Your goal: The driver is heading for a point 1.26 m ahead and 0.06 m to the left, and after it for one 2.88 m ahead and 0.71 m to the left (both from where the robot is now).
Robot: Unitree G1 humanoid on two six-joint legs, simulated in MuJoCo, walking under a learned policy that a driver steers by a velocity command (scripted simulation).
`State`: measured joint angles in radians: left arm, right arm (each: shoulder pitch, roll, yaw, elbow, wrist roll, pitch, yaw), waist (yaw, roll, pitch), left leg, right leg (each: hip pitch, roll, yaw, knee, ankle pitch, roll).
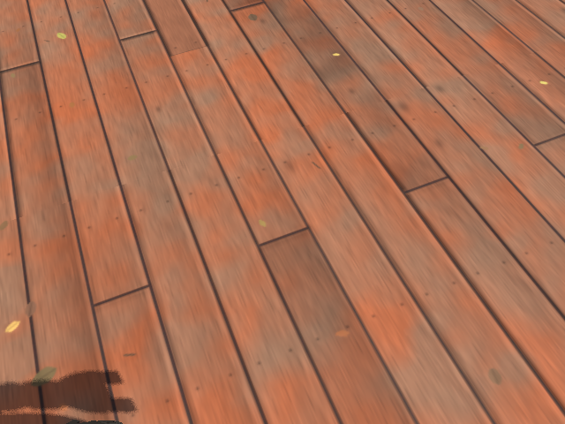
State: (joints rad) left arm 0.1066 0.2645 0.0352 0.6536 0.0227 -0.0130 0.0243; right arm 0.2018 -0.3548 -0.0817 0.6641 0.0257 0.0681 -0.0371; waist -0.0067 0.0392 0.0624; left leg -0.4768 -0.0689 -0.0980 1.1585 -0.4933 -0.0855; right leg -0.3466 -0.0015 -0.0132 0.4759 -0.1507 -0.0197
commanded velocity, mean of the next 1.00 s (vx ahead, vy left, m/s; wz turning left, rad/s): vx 0.07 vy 0.00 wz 0.26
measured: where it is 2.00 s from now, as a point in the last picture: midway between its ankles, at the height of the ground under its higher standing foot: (253, 389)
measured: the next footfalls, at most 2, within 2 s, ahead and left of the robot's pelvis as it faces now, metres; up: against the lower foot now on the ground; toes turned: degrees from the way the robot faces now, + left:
left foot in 0.26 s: +0.03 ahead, +0.15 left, +0.00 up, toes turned +10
right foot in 0.64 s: +0.07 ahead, -0.09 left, +0.00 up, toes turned +12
